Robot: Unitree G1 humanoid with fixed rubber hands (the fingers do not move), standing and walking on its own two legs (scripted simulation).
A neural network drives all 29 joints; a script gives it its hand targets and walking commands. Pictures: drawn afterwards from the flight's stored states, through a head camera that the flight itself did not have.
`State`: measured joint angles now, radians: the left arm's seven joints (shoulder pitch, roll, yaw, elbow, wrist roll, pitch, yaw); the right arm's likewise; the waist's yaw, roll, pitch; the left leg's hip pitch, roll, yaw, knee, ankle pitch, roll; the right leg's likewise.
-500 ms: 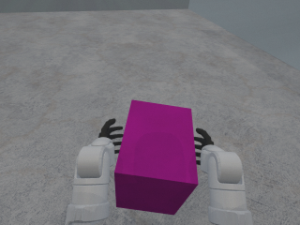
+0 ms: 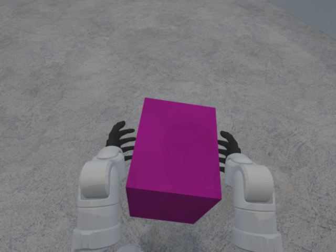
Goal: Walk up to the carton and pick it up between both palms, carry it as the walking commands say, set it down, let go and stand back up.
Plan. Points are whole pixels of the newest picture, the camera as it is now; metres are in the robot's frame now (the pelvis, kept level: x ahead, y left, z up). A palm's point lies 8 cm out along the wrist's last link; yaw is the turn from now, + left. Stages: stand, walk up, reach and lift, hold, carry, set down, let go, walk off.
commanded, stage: carry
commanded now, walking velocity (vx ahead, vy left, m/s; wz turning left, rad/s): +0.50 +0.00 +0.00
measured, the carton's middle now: (170, 164) +0.32 +0.01 +0.02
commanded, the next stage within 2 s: none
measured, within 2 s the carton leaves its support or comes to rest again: neither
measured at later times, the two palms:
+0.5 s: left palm (128, 65) +0.65 +0.16 +0.09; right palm (205, 72) +0.62 -0.10 +0.09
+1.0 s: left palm (155, 24) +0.98 +0.09 +0.09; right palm (213, 32) +0.96 -0.17 +0.07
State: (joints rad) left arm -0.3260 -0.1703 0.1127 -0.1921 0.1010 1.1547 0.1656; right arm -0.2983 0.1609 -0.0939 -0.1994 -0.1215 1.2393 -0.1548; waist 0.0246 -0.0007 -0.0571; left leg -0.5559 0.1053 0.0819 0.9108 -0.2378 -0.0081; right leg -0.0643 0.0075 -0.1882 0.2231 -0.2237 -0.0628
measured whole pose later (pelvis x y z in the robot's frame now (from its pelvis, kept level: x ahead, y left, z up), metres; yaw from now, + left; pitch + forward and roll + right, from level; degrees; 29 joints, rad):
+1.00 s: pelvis +0.67 -0.03 +0.00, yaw +0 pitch +3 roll +2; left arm -0.34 -0.17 0.12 -0.19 0.09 1.12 0.16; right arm -0.29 0.16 -0.09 -0.22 -0.12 1.21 -0.17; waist 0.00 0.02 0.01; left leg -0.59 0.13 0.07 0.98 -0.22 -0.01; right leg -0.15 0.00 -0.21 0.26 -0.17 -0.09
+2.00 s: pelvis +1.36 -0.08 +0.00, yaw -1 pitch +2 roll +1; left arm -0.34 -0.18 0.12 -0.12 0.10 1.10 0.16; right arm -0.30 0.16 -0.10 -0.15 -0.14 1.21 -0.16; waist 0.00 0.02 0.02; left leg -0.54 0.12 0.07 1.02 -0.23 0.01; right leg -0.18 0.00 -0.21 0.28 -0.15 -0.09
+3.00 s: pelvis +2.04 -0.12 +0.00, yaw -1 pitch +1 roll +0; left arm -0.35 -0.18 0.13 -0.02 0.11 1.05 0.16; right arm -0.31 0.17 -0.11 -0.06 -0.17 1.17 -0.15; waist 0.01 0.03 0.02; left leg -0.53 0.12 0.07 1.04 -0.25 0.02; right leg -0.19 0.00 -0.21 0.32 -0.16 -0.08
